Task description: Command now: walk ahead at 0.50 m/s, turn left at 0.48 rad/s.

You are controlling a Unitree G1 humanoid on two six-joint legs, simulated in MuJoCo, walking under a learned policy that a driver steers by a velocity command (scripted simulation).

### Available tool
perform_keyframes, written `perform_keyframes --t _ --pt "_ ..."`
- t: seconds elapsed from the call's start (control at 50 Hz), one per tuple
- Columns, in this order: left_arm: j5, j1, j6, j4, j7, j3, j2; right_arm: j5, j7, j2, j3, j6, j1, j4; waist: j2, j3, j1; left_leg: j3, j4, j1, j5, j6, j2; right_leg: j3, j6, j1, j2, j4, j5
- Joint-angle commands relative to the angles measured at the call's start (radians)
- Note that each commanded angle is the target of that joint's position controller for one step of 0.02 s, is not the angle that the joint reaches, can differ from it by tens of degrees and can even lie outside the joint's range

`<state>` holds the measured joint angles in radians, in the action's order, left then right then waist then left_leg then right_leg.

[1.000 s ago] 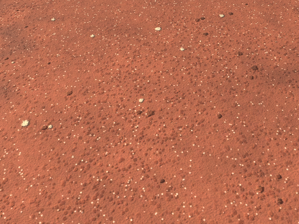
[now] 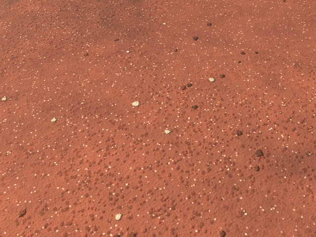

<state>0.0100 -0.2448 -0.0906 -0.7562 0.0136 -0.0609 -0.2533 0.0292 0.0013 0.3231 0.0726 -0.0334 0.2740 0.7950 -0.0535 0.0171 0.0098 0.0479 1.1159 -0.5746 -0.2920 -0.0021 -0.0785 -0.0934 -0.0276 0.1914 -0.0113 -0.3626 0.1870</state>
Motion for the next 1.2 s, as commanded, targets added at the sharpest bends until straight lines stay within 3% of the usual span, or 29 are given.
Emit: perform_keyframes --t 0.02,0.12,0.22,0.26,0.28,0.3,0.32,0.34,0.36,0.38,0.4,0.42,0.44,0.5,0.6,0.66,0.72,0.78,0.82,0.84,0.86,0.88,0.9,0.92,0.94,0.96,1.02,1.12,1.2 --pt "0.004 0.052 -0.029 0.042 -0.008 -0.035 -0.123 -0.006 -0.004 0.019 0.006 0.007 0.004 -0.076 0.127 0.015 -0.021 0.062 -0.050 -0.131 0.116 -0.016 -0.062 0.169 -0.168 -0.061 0.284 0.232 -0.187" --pt "-0.005 0.012 -0.017 0.004 -0.022 -0.050 -0.174 -0.009 -0.036 -0.004 -0.011 -0.002 -0.147 -0.127 0.097 0.049 0.029 -0.008 -0.336 -0.087 0.328 -0.002 -0.041 0.004 -0.140 -0.094 0.265 0.244 -0.236" --pt "-0.031 -0.048 0.012 -0.038 -0.024 -0.066 -0.219 -0.009 -0.060 0.019 -0.008 0.003 -0.260 -0.194 0.095 0.078 0.052 -0.070 -0.466 -0.091 0.227 0.054 -0.013 -0.060 -0.106 -0.245 0.308 0.173 -0.337" --pt "-0.039 -0.041 0.026 -0.040 -0.027 -0.075 -0.250 -0.012 -0.062 0.050 0.008 0.008 -0.220 -0.203 0.128 0.025 0.011 -0.131 -0.475 0.019 0.120 0.094 0.050 -0.094 -0.083 -0.281 0.306 0.037 -0.663" --pt "-0.043 -0.033 0.036 -0.038 -0.030 -0.076 -0.260 -0.010 -0.060 0.081 0.028 0.011 -0.125 -0.185 0.132 -0.035 -0.048 -0.161 -0.492 0.152 0.094 0.121 0.097 -0.117 -0.067 -0.268 0.290 -0.112 -0.806" --pt "-0.043 -0.030 0.040 -0.034 -0.033 -0.068 -0.244 -0.006 -0.048 0.137 0.062 0.015 0.042 -0.139 0.109 -0.123 -0.135 -0.163 -0.545 0.400 0.145 0.158 0.144 -0.146 -0.033 -0.172 0.250 -0.332 -0.798" --pt "-0.008 -0.062 0.033 -0.013 -0.035 -0.043 -0.183 0.000 -0.025 0.235 0.095 0.027 0.182 -0.110 -0.047 -0.216 -0.171 0.097 -0.563 0.703 0.174 0.226 -0.012 -0.152 0.020 0.099 0.196 -0.665 -0.380" --pt "0.014 -0.134 0.004 0.043 -0.022 -0.003 -0.063 0.001 -0.027 0.312 0.093 0.012 0.119 -0.136 -0.234 -0.323 -0.044 0.689 -0.720 0.946 -0.069 0.415 -0.228 0.016 0.071 0.492 -0.018 -0.959 0.426" --pt "-0.029 -0.005 -0.028 0.050 -0.010 -0.020 -0.163 -0.004 -0.036 0.218 0.068 -0.004 0.141 -0.155 -0.086 -0.353 -0.133 0.753 -0.827 0.950 -0.145 0.394 -0.250 0.185 0.050 0.591 0.012 -1.025 0.402" --pt "-0.056 0.065 -0.044 0.078 -0.006 -0.026 -0.189 -0.010 -0.037 0.173 0.054 -0.018 0.109 -0.144 -0.054 -0.211 -0.128 0.612 -0.836 0.850 -0.072 0.351 -0.223 0.173 0.027 0.655 0.051 -0.990 0.302" --pt "-0.039 0.069 -0.052 0.069 -0.014 -0.022 -0.175 -0.008 -0.036 0.148 0.046 -0.024 0.053 -0.149 0.023 -0.138 -0.084 0.497 -0.830 0.708 0.032 0.317 -0.178 0.173 0.019 0.610 0.095 -0.909 0.218" --pt "-0.012 0.062 -0.051 0.059 -0.021 -0.028 -0.179 -0.014 -0.032 0.119 0.037 -0.024 -0.011 -0.161 0.032 -0.093 -0.043 0.409 -0.836 0.580 0.146 0.296 -0.141 0.175 0.026 0.537 0.122 -0.824 0.165" --pt "-0.005 0.041 -0.040 0.053 -0.019 -0.033 -0.182 -0.027 -0.027 0.097 0.028 -0.025 -0.046 -0.180 0.013 -0.082 -0.010 0.362 -0.858 0.501 0.220 0.290 -0.115 0.183 0.031 0.471 0.138 -0.789 0.129" --pt "0.006 0.041 -0.011 0.059 -0.019 -0.027 -0.148 -0.023 -0.012 0.109 0.031 -0.031 -0.045 -0.178 0.013 -0.062 0.009 0.280 -0.895 0.387 0.362 0.304 -0.084 0.158 0.074 0.422 0.124 -0.674 0.065" --pt "-0.004 0.181 -0.011 0.077 -0.001 0.004 -0.087 -0.021 0.007 0.104 0.024 -0.034 0.016 -0.131 -0.022 -0.018 -0.058 0.120 -0.913 0.352 0.328 0.227 -0.022 0.118 0.091 0.364 0.093 -0.310 -0.298" --pt "-0.023 0.257 -0.017 0.097 0.014 0.007 -0.099 -0.021 0.002 0.120 0.024 -0.040 0.071 -0.093 -0.024 0.019 -0.099 0.133 -0.927 0.414 0.249 0.221 -0.072 0.114 0.061 0.370 0.085 -0.223 -0.369" --pt "-0.027 0.301 -0.020 0.123 0.030 0.006 -0.117 -0.024 0.002 0.129 0.027 -0.034 0.105 -0.057 -0.012 0.051 -0.110 0.137 -0.890 0.575 0.320 0.212 -0.139 0.120 0.010 0.474 0.081 -0.178 -0.264" --pt "-0.028 0.252 -0.020 0.124 0.046 0.001 -0.131 -0.023 0.010 0.144 0.034 -0.022 0.087 -0.042 -0.024 0.026 -0.071 0.093 -0.804 0.667 0.576 0.178 -0.160 0.098 -0.041 0.430 0.046 -0.161 -0.123" --pt "-0.021 0.062 -0.015 0.074 0.040 -0.030 -0.182 -0.028 0.018 0.148 0.031 -0.010 0.049 -0.054 -0.017 -0.106 0.033 0.013 -0.567 0.644 0.921 0.138 -0.102 0.035 -0.089 0.149 -0.034 -0.140 -0.123" --pt "-0.018 -0.085 -0.010 0.048 0.034 -0.048 -0.231 -0.039 0.026 0.127 0.019 -0.008 0.048 -0.074 0.035 -0.215 0.095 -0.024 -0.329 0.488 0.795 0.101 -0.064 0.167 -0.139 -0.116 0.050 -0.161 -0.178" --pt "-0.017 -0.167 -0.007 0.044 0.032 -0.072 -0.329 -0.049 0.017 0.043 -0.009 -0.029 0.164 -0.104 0.264 -0.340 0.050 -0.063 0.069 0.085 0.247 0.010 0.109 0.643 -0.320 -0.486 0.285 -0.116 -0.051" --pt "-0.038 -0.197 -0.003 0.029 0.035 -0.054 -0.250 -0.043 0.006 0.055 -0.014 -0.053 0.127 -0.098 0.281 -0.372 0.080 0.052 0.186 -0.111 -0.240 0.001 0.163 0.904 -0.348 -0.584 0.332 0.044 0.132" --pt "-0.037 -0.140 0.001 0.044 0.028 -0.039 -0.207 -0.009 -0.009 0.114 -0.002 -0.075 0.032 -0.127 0.207 -0.231 0.091 0.092 0.219 -0.203 -0.185 0.018 0.098 0.797 -0.298 -0.487 0.315 0.070 0.213" --pt "-0.026 -0.083 0.006 0.062 0.023 -0.035 -0.194 -0.004 -0.012 0.112 -0.005 -0.088 -0.042 -0.145 0.112 -0.136 0.079 0.073 0.168 -0.195 -0.112 0.029 0.057 0.687 -0.268 -0.346 0.277 0.086 0.168" --pt "-0.020 -0.041 0.010 0.071 0.021 -0.028 -0.178 -0.024 -0.010 0.107 -0.003 -0.094 -0.076 -0.154 0.057 -0.059 0.050 0.059 0.080 -0.173 -0.067 0.025 0.028 0.607 -0.257 -0.215 0.243 0.106 0.070" --pt "-0.012 -0.017 0.009 0.081 0.018 -0.020 -0.160 -0.041 -0.006 0.108 0.003 -0.091 -0.068 -0.155 0.068 -0.044 0.017 0.059 0.010 -0.111 -0.027 0.018 0.003 0.552 -0.246 -0.138 0.210 0.123 -0.029" --pt "-0.018 -0.004 0.011 0.091 0.005 -0.024 -0.169 -0.050 0.001 0.076 0.000 -0.071 -0.033 -0.153 0.117 -0.041 -0.019 0.032 -0.103 -0.050 0.007 -0.028 -0.001 0.465 -0.258 -0.032 0.165 0.151 -0.200" --pt "-0.032 -0.070 0.025 0.062 -0.023 -0.038 -0.205 -0.047 0.004 0.026 -0.018 -0.069 -0.204 -0.195 0.121 -0.014 0.035 0.010 -0.442 0.019 0.305 -0.074 0.050 0.359 -0.200 0.063 0.086 0.139 -0.233" --pt "-0.041 -0.143 0.043 0.034 -0.033 -0.040 -0.202 -0.027 -0.013 0.035 -0.016 -0.084 -0.314 -0.221 0.132 -0.012 0.073 0.023 -0.592 0.082 0.380 -0.065 0.093 0.428 -0.175 0.016 0.102 0.085 -0.164"
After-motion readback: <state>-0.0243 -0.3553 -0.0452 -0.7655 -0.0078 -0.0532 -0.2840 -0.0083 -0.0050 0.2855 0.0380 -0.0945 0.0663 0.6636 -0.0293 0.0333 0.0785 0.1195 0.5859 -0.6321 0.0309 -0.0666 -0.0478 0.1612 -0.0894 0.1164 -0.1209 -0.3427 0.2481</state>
